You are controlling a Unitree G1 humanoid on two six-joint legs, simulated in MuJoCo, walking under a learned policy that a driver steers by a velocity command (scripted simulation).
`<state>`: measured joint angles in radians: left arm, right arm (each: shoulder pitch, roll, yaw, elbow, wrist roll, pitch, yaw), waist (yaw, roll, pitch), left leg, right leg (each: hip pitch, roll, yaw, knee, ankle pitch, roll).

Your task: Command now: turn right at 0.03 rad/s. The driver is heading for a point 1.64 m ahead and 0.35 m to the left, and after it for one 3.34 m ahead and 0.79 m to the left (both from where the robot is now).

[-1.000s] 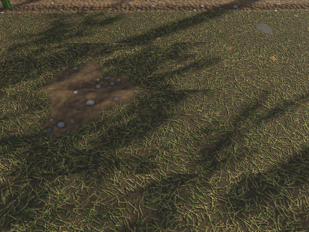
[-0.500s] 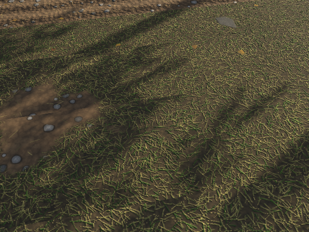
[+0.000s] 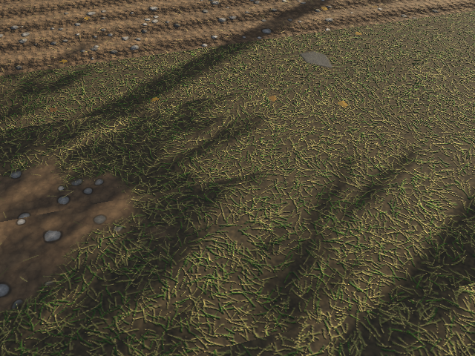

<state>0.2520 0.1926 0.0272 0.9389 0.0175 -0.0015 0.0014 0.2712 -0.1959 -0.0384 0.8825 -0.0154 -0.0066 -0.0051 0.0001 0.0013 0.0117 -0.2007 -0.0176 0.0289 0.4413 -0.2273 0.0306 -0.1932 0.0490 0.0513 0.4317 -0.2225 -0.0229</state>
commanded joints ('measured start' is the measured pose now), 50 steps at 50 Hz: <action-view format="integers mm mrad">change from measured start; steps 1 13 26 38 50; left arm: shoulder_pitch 29 56 94 89 96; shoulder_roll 84 82 33 12 0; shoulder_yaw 17 23 2 -4 -10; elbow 3 120 184 218 232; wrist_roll -3 3 -6 -4 -3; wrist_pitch -12 -5 -16 -10 -9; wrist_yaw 10 23 42 45 44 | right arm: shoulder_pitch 35 76 98 78 79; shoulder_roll -96 -104 -44 -21 -8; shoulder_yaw -25 -36 -13 -4 4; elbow -5 120 202 252 278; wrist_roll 1 -5 2 0 -1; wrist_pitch -12 -1 -10 -2 0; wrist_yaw -7 -14 -32 -37 -36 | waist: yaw -1 -6 -6 -6 -6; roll -4 19 -10 -4 -4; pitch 12 48 41 67 85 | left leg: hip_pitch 40 40 104 109 88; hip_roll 116 69 99 107 107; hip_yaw -130 -114 -99 -100 -103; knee -91 -72 -18 -64 -91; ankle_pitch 100 -263 293 248 164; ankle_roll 17 52 22 10 7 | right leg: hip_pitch -13 -28 68 75 58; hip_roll -114 -58 -118 -124 -123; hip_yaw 106 52 79 77 79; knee -81 -26 -14 -60 -88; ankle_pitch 116 -212 334 294 210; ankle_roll -25 -63 -41 -32 -31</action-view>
